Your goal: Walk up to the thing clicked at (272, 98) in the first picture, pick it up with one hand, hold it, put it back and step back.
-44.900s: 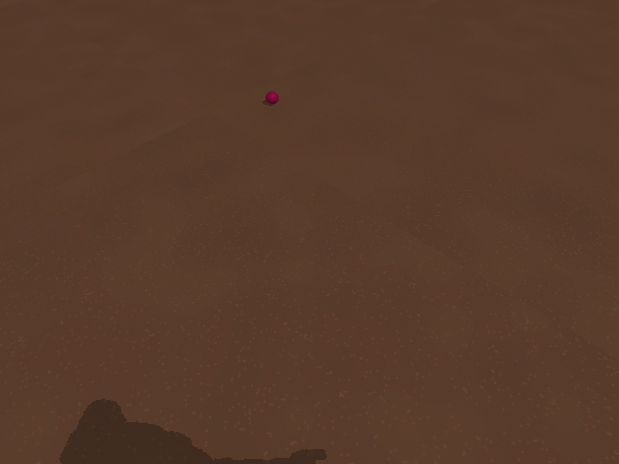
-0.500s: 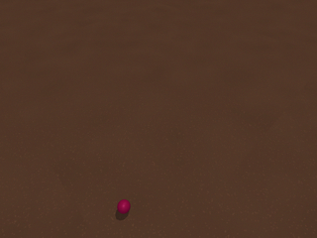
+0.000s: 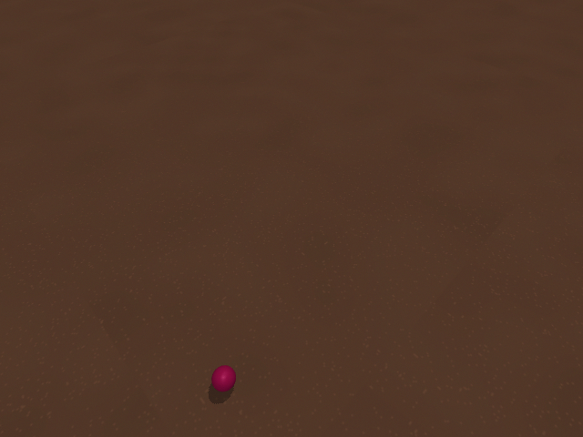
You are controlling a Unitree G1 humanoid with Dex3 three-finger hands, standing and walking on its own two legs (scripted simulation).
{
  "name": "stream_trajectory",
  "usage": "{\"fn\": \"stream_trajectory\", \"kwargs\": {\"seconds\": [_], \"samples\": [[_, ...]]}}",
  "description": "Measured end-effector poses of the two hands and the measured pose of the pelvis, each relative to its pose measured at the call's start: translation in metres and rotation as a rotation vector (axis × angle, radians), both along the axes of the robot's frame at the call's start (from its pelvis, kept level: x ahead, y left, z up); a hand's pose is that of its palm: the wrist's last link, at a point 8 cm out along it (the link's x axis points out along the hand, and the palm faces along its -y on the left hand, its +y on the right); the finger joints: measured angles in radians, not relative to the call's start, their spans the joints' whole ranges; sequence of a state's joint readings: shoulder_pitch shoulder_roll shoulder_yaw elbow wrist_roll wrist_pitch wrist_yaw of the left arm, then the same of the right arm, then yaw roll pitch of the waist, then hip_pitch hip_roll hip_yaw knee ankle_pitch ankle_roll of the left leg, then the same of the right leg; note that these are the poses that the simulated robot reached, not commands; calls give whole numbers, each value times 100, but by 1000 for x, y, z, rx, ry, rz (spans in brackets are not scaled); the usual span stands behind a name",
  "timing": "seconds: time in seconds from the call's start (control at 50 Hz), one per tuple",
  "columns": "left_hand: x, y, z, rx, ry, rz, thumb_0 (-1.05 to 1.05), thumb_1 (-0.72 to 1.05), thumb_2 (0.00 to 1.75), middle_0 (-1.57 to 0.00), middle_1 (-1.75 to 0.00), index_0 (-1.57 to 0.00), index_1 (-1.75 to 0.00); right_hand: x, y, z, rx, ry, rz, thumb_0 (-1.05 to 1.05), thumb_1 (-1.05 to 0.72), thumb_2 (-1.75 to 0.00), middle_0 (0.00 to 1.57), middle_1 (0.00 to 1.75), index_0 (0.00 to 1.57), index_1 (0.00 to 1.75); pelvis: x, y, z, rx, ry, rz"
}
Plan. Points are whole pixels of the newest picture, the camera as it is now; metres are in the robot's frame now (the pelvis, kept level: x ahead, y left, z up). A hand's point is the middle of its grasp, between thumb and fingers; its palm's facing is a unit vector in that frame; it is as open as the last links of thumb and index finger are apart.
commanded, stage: stand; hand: left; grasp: from above
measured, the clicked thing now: (223, 378) +0.44 +0.27 -0.74
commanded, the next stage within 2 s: step back in 0.46 s
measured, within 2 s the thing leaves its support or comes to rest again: neither
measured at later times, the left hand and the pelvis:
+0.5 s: hand out of the picture +0.07 +0.25 -0.16, palm faces +0.01 -0.94 -0.34, open 7.4 cm; pelvis +0.00 +0.00 +0.00, yaw +0 degrees
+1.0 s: hand out of the picture +0.04 +0.31 -0.18, palm faces -0.06 -0.93 -0.36, open 7.4 cm; pelvis -0.09 +0.05 -0.02, yaw -3 degrees
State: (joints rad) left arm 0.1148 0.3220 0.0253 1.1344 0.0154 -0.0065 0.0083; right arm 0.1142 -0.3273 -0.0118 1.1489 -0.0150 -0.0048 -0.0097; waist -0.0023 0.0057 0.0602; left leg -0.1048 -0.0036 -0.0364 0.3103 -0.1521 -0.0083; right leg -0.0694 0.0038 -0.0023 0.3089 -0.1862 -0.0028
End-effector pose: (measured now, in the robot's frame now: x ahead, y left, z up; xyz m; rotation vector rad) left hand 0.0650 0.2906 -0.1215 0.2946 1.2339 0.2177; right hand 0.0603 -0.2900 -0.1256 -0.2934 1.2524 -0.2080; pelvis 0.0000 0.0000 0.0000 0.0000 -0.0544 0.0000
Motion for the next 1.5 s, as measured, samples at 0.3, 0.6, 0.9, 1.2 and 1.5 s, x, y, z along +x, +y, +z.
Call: {"fn": "stream_trajectory", "kwargs": {"seconds": [0.3, 0.6, 0.9, 1.2, 1.5], "samples": [[-1, 1, 0, 0, 4, -6, 1, 91, 89, -20, -30, -20, -30, 0, 0, 1, 2, 5, 3, 1, -91, -90, 20, 30, 20, 30, 1, 0, 0, 1, 5, 1], [0, 18, -3, 28, -21, 7, 1, 91, 89, -20, -30, -20, -30, 3, -10, -2, -27, -12, 5, 1, -90, -90, 20, 30, 20, 30, -18, 4, -9, -17, 19, 5], [3, 63, -18, 29, -97, -55, 1, 91, 89, -20, -30, -20, -30, -66, 21, 10, -110, 30, 5, 1, -90, -90, 20, 30, 20, 30, -68, 45, -18, -22, 23, -11], [-101, 48, -19, 43, 3, -124, 1, 91, 89, -20, -30, -20, -30, -126, 16, -4, -60, -120, -28, 1, -90, -90, 21, 30, 21, 30, -148, 35, -27, 2, 16, -109], [-196, 33, 16, 96, -90, -59, 1, 90, 89, -20, -30, -20, -30, -243, -16, -9, -73, 37, -5, 1, -91, -90, 20, 30, 20, 30, -228, 17, -16, 24, 31, -23]]}}
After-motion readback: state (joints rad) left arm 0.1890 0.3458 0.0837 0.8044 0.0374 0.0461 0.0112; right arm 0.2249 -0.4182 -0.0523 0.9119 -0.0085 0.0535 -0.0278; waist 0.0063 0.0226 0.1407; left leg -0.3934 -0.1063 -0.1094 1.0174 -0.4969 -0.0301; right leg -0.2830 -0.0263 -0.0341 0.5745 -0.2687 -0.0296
